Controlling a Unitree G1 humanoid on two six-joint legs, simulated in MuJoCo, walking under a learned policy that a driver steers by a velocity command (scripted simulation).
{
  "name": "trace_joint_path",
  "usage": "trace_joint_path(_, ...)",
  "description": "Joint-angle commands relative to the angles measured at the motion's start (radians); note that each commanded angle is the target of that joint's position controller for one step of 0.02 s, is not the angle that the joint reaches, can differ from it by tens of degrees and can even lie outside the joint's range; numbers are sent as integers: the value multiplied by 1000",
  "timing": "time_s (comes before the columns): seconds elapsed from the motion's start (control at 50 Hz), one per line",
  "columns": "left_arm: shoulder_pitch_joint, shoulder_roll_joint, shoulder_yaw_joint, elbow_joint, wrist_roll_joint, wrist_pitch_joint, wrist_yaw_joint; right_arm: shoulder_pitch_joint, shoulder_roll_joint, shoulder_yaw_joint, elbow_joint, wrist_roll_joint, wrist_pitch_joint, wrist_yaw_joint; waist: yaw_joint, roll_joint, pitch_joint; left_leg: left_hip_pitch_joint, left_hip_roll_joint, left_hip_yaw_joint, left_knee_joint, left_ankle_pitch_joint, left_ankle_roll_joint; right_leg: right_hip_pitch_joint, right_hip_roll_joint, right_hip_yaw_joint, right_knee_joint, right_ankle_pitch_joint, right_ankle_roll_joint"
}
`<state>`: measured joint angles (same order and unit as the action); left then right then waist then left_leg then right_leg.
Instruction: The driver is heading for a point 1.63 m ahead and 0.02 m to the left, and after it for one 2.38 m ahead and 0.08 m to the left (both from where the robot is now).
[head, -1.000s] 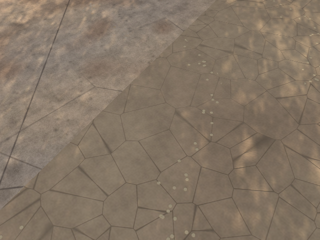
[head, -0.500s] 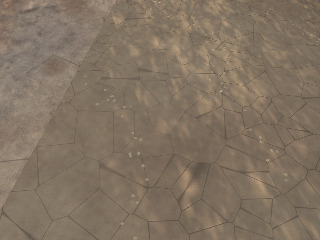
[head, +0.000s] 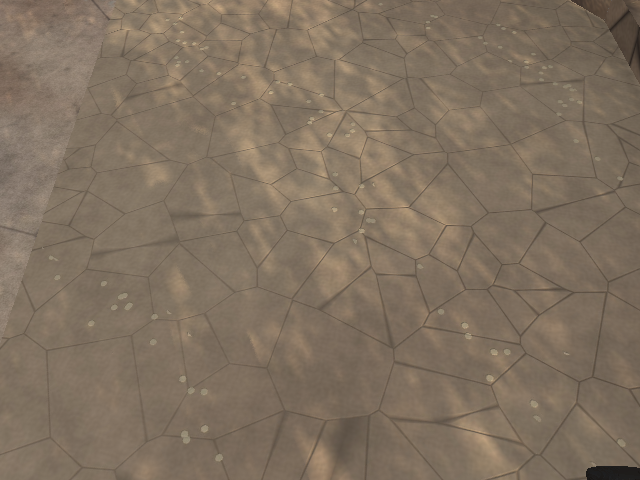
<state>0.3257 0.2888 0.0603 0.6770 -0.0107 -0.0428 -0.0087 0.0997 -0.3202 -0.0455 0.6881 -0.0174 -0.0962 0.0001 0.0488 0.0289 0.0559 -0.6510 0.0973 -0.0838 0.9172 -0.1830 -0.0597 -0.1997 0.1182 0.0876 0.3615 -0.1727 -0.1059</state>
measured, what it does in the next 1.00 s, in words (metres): walks ahead: left foot, then right foot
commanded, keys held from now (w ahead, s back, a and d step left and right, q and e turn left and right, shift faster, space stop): w+e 0.24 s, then w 0.76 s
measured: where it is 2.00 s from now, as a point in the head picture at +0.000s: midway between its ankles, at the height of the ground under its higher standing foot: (441, 238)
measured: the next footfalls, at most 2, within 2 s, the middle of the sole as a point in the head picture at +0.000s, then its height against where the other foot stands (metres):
left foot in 0.22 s outside the picture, level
right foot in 0.72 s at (449, 455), level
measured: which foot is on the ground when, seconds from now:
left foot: up 0.00-0.20, down 0.22-0.72, up 0.74-1.00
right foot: down 0.00-0.24, up 0.26-0.70, down 0.72-1.00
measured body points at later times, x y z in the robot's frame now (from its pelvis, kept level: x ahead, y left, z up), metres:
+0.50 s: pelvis +0.28 +0.04 +0.00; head +0.30 +0.04 +0.45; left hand +0.50 +0.26 -0.09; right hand +0.25 -0.24 -0.12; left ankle +0.28 +0.15 -0.75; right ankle +0.32 -0.13 -0.69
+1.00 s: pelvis +0.52 -0.09 +0.00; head +0.53 -0.11 +0.45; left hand +0.63 +0.17 -0.11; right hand +0.61 -0.39 -0.10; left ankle +0.68 +0.05 -0.68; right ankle +0.47 -0.16 -0.75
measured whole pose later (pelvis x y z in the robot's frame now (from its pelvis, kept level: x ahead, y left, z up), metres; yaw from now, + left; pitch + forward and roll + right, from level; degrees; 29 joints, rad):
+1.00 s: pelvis +0.52 -0.09 +0.00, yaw -15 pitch +1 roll -1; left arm 0.36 0.28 0.05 0.78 0.00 -0.08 -0.02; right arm 0.14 -0.32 -0.04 0.77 0.00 -0.07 0.01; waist 0.06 0.05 0.02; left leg -0.66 0.12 -0.04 0.87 -0.10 -0.03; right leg -0.10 0.07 -0.03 0.25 -0.17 -0.07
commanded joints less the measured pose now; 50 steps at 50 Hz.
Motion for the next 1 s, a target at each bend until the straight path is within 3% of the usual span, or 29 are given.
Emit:
trace_joint_path(0.02, -28, 177, 50, -62, -7, -12, 21, -57, -45, -7, -63, 1, -6, 4, -10, -86, -48, 84, -45, 26, -203, 205, -19, -60, -200, 179, -124, 179, -139)
trace_joint_path(0.08, 25, 186, 54, -34, -14, -6, 25, -147, -47, -5, -85, 16, -16, 17, 26, -99, -37, 154, -85, 22, -337, 290, -12, -60, -207, 218, -106, 93, -114)
trace_joint_path(0.14, 52, 171, 51, -14, -19, 3, 28, -165, -80, -19, -95, 23, -26, 27, 23, -117, -40, 167, -98, -11, -417, 223, 13, 36, -237, 305, -26, 56, -99)
trace_joint_path(0.18, 42, 171, 54, -10, -16, 11, 30, -123, -101, -32, -87, 26, -33, 28, -5, -152, -46, 225, -101, -8, -437, 127, 42, 72, -251, 354, 33, 90, -84)
trace_joint_path(0.2, 28, 156, 50, -13, -15, 14, 29, -54, -111, -42, -69, 25, -38, 23, -43, -159, -68, 320, -105, 11, -476, 124, 65, 64, -230, 351, 85, 121, -66)
trace_joint_path(0.22, 25, 115, 35, -20, -10, 12, 25, 49, -141, -57, -53, 14, -43, 16, -95, -139, -150, 504, -52, -18, -482, 121, 107, 22, -179, 308, 228, 145, -34)
trace_joint_path(0.24, 45, 54, 12, -38, 10, 10, 24, 201, -196, -71, -42, 3, -42, 7, -144, -9, -300, 770, 129, -198, -461, 74, 169, -113, -108, 211, 515, -54, 8)
trace_joint_path(0.26, 177, 28, 1, -62, -27, 1, 25, 268, -250, -86, 3, -1, -27, 17, -78, 333, -384, 1011, 315, -677, -575, -194, 323, -457, -2, 104, 801, -437, 67)
trace_joint_path(0.28, 159, 130, 17, -25, -34, 1, 30, 239, -145, -65, -12, 23, -24, 25, -102, 190, -287, 951, 300, -702, -622, -391, 299, -557, -82, 131, 908, -387, 84)
trace_joint_path(0.3, 52, 168, 29, -31, -26, 4, 28, 205, -92, -50, -13, 24, -18, 22, -126, 101, -167, 836, 252, -538, -632, -344, 259, -574, -107, 106, 923, -292, 91)
trace_joint_path(0.32, -4, 154, 27, -40, -15, 5, 30, 164, -80, -42, -15, 13, -12, 22, -112, 35, -105, 726, 209, -424, -646, -214, 245, -545, -134, 75, 905, -233, 96)
trace_joint_path(0.34, -46, 139, 28, -54, -4, 0, 26, 143, -64, -37, -5, 8, -9, 22, -100, 27, -53, 645, 175, -346, -665, -102, 251, -535, -156, 72, 855, -192, 97)
trace_joint_path(0.38, -40, 99, 21, -56, -11, -2, 15, 134, -47, -29, 10, 4, -15, 20, -68, 74, -46, 568, 131, -242, -705, 12, 252, -465, -186, 49, 776, -160, 95)
trace_joint_path(0.46, -117, 46, -3, -80, 6, -6, 5, 155, -99, -42, 48, 26, -18, 17, -71, 57, -32, 543, 135, -136, -764, 153, 291, -470, -214, -10, 565, -78, 112)
trace_joint_path(0.52, -206, 31, -17, -94, 3, -22, -9, 172, -129, -46, 67, 33, -7, 14, -101, 47, -23, 526, 105, -42, -776, 199, 268, -403, -206, -48, 368, 84, 113)
trace_joint_path(0.58, -289, 44, -16, -114, -6, -29, -20, 232, -149, -48, 100, 43, 4, 14, -129, 51, -15, 546, 116, -15, -764, 208, 250, -342, -179, -73, 257, 158, 109)
trace_joint_path(0.64, -323, 69, -8, -134, -9, -32, -27, 259, -166, -52, 126, 52, 20, 11, -114, 61, -3, 615, 159, -21, -726, 249, 227, -314, -166, -74, 189, 104, 73)
trace_joint_path(0.68, -223, 103, 13, -108, -2, -32, -25, 241, -175, -52, 131, 55, 30, 6, -37, 56, -59, 620, 139, 22, -595, 455, 194, -139, -129, -110, 127, 91, 36)
trace_joint_path(0.7, -89, 146, 37, -65, 3, -28, -17, 251, -151, -42, 133, 50, 32, 4, 25, 35, -145, 569, 91, 67, -424, 537, 167, 61, -115, -120, 117, 90, 8)
trace_joint_path(0.72, 90, 219, 60, -35, 11, -21, -4, 248, -97, -16, 105, 22, 29, 1, 95, -73, -286, 382, 38, 112, -120, 303, 124, 341, -292, 78, 141, 100, -55)
trace_joint_path(0.74, 123, 304, 71, -23, 13, -16, -5, 357, 12, 18, 80, 19, 10, 6, 28, -337, -396, 24, -132, 101, 211, -341, 66, 593, -506, 544, 22, -105, -214)
trace_joint_path(0.76, 119, 204, 48, -26, 1, -19, -9, 297, -98, -8, 93, 39, -5, 11, 68, -225, -361, -91, -90, -14, 330, -394, 73, 551, -492, 619, -55, -253, -206)
trace_joint_path(0.78, 52, 170, 32, -29, 1, -25, -10, 215, -138, -21, 65, 59, -15, 15, 54, -188, -220, -148, -43, 0, 337, -304, 89, 438, -459, 482, -72, -217, -169)
trace_joint_path(0.8, -7, 145, 24, -33, 5, -29, -13, 174, -125, -19, 62, 52, -16, 12, 27, -124, -155, -119, -4, 19, 297, -214, 88, 320, -414, 374, -88, -116, -149)
trace_joint_path(0.82, -53, 120, 17, -35, 11, -31, -17, 158, -116, -21, 62, 34, -13, 10, -1, -105, -104, -85, 19, 22, 242, -156, 79, 221, -379, 300, -114, -12, -139)
trace_joint_path(0.84, -79, 104, 12, -36, 20, -36, -18, 175, -104, -21, 66, 30, -5, 12, -33, -121, -93, -25, 39, 14, 214, -114, 73, 151, -356, 250, -141, 61, -133)
trace_joint_path(0.88, -90, 102, 14, -24, 14, -48, -18, 197, -67, -15, 77, 28, 14, 13, -61, -116, -88, 27, 43, 23, 169, -78, 55, 83, -339, 186, -186, 144, -144)
trace_joint_path(0.94, -64, 129, 23, 11, 10, -59, -10, 115, -49, -10, 51, 17, 28, 8, -55, -83, -41, -23, 46, 26, 35, 41, 28, 56, -331, 109, -228, 211, -151)
trace_joint_path(1.0, -29, 143, 25, 40, 7, -53, 0, 15, -28, -1, 29, 19, 21, 17, -23, -78, -13, -7, 26, 41, -162, 213, 29, 57, -297, 33, -239, 217, -117)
